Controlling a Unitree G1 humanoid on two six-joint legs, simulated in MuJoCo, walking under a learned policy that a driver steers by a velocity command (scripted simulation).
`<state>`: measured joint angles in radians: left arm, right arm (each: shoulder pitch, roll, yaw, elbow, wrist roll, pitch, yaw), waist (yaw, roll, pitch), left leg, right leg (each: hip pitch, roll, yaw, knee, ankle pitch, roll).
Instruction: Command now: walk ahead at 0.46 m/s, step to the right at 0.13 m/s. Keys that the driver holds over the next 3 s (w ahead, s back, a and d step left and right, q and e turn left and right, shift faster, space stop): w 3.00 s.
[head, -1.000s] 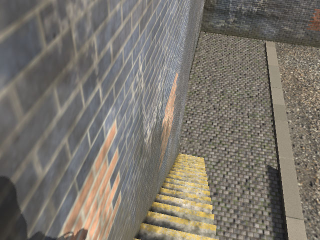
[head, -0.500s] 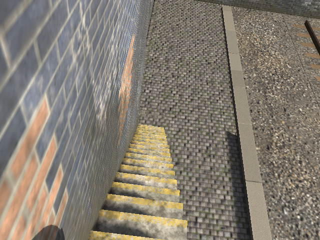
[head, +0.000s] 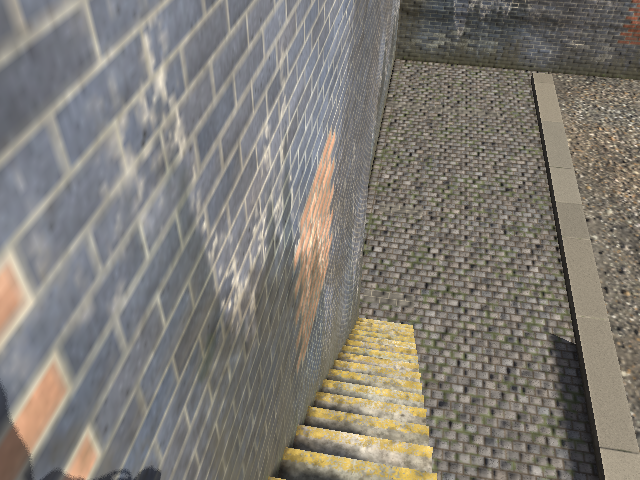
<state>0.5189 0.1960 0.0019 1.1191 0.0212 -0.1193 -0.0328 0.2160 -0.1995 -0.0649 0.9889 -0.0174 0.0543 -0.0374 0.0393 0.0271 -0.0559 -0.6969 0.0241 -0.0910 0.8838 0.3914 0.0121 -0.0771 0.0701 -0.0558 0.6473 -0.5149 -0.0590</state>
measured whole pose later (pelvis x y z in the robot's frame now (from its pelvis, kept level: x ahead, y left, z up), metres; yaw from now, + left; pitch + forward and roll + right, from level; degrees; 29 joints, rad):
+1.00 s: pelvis +0.42 -0.05 -0.40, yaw -1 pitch -3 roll +1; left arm 0.49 0.22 0.02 1.09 0.04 -0.07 -0.06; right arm 0.29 -0.20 -0.05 0.97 -0.02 0.02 -0.06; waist 0.02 -0.01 -0.02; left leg -0.87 0.05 0.04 1.34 0.09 -0.05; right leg -0.19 0.05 -0.02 0.67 -0.43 -0.07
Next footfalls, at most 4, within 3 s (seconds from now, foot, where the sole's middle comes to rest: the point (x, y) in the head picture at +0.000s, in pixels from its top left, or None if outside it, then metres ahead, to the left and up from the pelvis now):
0.22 left None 0.20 0.13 -0.95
0.72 right None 0.42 -0.13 -1.16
1.32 left None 0.67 0.10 -1.36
1.88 right None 0.86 -0.21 -1.57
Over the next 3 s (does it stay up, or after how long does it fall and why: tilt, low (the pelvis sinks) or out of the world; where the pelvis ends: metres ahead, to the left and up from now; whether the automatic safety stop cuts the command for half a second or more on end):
stays up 0.99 -0.13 -0.84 its command is cut before an obstacle from the start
